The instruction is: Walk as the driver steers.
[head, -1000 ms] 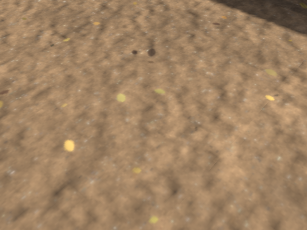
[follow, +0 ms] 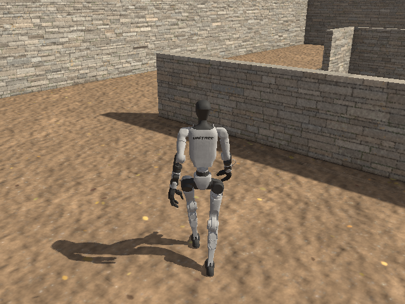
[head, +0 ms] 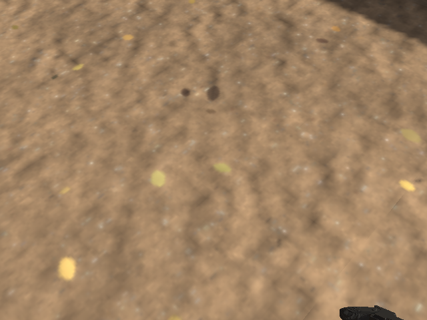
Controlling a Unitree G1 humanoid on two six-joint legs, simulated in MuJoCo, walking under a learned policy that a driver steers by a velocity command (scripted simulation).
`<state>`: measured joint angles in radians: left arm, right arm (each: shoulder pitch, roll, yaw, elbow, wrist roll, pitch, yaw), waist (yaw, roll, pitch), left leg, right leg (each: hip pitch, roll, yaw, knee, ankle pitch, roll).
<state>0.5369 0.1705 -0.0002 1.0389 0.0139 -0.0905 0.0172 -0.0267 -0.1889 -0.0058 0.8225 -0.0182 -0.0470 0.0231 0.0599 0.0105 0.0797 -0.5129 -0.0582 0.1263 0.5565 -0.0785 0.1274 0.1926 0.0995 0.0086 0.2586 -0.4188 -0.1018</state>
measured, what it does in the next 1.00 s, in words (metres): walks ahead: left foot, then right foot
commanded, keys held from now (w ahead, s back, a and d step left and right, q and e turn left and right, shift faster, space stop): w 1.00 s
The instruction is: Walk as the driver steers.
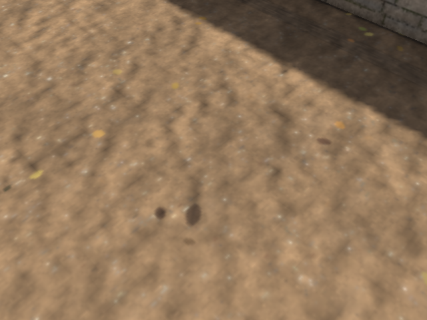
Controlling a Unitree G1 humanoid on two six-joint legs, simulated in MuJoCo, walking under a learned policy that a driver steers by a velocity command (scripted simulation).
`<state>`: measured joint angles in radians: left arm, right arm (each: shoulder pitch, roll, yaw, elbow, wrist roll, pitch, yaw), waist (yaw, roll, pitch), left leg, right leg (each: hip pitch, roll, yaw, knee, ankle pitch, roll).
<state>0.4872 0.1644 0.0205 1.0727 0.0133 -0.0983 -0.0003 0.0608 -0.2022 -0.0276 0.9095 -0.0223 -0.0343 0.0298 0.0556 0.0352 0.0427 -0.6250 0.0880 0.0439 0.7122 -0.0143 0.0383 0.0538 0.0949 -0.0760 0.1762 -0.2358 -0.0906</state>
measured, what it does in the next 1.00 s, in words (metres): walks ahead: left foot, then right foot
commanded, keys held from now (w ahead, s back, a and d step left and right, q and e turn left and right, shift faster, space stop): w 0.36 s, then no key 0.32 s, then q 0.28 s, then w+q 0.04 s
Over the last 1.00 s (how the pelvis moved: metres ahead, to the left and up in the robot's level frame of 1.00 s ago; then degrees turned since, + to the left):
0.53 -0.05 0.02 1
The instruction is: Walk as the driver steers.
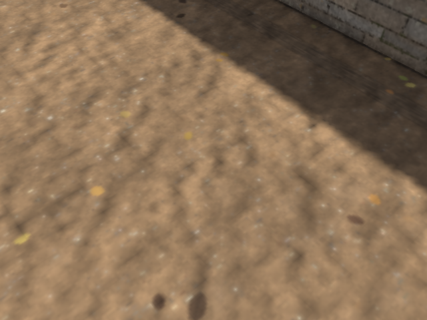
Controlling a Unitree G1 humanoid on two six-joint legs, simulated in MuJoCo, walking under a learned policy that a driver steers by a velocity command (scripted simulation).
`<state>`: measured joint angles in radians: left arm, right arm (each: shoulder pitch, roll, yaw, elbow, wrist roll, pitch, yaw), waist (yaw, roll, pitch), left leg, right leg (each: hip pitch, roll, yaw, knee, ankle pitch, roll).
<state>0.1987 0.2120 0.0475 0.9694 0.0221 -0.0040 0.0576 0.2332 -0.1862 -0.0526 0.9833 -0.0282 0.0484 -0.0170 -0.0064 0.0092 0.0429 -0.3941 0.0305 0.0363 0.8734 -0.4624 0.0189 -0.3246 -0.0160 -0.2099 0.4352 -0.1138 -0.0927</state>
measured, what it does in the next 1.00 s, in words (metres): walks ahead, turning left: left foot, then right foot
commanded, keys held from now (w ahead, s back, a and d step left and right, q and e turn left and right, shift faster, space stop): w+q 0.36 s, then w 0.18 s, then w+q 0.46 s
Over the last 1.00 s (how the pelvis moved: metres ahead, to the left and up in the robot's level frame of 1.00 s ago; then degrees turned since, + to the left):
0.34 0.02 -0.01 8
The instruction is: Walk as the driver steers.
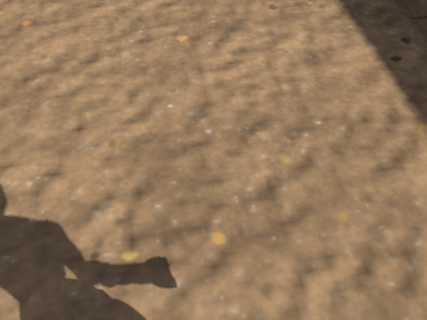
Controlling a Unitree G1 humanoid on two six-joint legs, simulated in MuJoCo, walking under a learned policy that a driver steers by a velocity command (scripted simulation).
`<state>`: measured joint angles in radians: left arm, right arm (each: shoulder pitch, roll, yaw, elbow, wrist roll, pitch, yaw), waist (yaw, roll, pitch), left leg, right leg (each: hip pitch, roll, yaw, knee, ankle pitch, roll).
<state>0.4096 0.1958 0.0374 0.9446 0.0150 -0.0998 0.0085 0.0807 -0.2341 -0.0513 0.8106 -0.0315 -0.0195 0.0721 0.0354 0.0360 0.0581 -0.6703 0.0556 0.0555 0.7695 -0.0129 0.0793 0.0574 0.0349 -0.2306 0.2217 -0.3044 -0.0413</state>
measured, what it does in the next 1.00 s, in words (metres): walks ahead, turning left: left foot, then right foot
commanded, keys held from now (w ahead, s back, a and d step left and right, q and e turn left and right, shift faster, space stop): w+q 0.52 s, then w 0.48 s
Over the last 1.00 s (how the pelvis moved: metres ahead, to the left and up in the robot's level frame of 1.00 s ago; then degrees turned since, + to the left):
0.37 0.08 0.00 29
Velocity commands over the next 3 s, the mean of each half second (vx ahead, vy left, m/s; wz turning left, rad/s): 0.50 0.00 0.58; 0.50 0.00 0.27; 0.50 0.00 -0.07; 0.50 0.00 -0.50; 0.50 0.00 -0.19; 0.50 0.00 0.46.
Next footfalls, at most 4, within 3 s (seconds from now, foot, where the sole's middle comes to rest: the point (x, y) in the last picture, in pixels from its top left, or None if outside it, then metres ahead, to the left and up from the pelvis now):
0.14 left None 0.24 0.08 -0.78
0.68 right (233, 272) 0.60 0.00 -0.78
1.18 left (150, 224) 0.77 0.30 -0.78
1.74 right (180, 151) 1.09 0.22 -0.78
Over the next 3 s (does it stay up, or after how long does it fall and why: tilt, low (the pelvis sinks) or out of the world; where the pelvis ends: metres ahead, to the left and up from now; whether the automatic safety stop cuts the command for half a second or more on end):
stays up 1.59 0.28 0.01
